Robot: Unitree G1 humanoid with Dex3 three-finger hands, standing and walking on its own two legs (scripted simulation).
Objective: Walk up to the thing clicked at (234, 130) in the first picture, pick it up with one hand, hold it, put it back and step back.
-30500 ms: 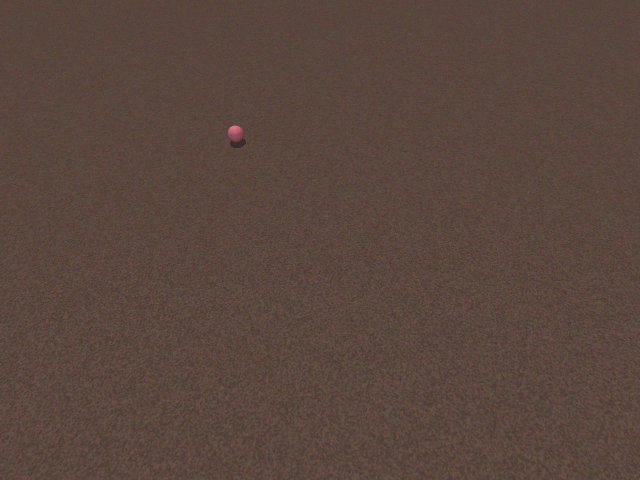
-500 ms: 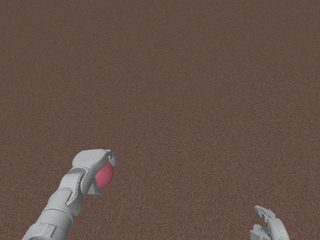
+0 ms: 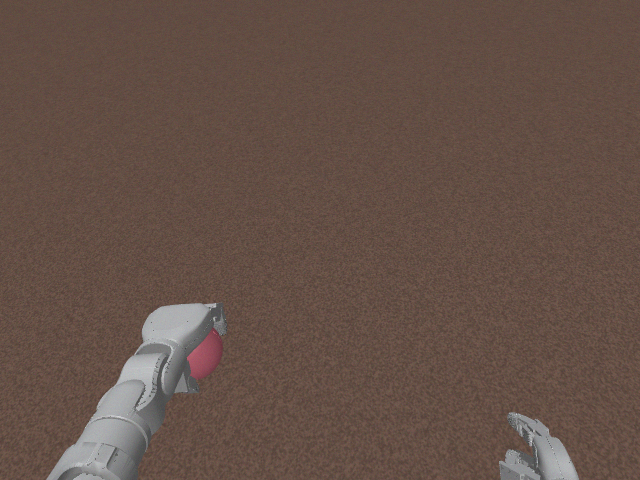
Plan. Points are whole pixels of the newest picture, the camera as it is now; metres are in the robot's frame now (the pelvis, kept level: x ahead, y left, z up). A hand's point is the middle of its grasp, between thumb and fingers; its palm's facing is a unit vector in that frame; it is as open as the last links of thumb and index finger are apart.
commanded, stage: crouch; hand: left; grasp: from above
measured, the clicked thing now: (193, 350) +0.31 +0.23 -0.08
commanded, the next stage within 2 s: lower in 1.72 s
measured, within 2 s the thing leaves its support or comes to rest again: neither
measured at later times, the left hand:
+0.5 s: hand (221, 366) +0.36 +0.25 -0.29, palm faces -0.42 +0.03 -0.91, open 10.5 cm
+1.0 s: hand (234, 385) +0.39 +0.27 -0.49, palm faces -0.45 -0.01 -0.89, open 10.5 cm
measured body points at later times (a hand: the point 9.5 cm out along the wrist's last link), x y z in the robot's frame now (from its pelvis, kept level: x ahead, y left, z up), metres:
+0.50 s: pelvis -0.05 +0.02 -0.18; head +0.11 +0.03 +0.24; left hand +0.38 +0.24 -0.24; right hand +0.00 -0.27 -0.30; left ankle +0.01 +0.13 -0.73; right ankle +0.02 -0.13 -0.73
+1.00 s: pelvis -0.06 +0.01 -0.33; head +0.17 +0.06 +0.06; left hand +0.41 +0.27 -0.44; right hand +0.00 -0.27 -0.44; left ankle +0.01 +0.13 -0.73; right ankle +0.02 -0.13 -0.73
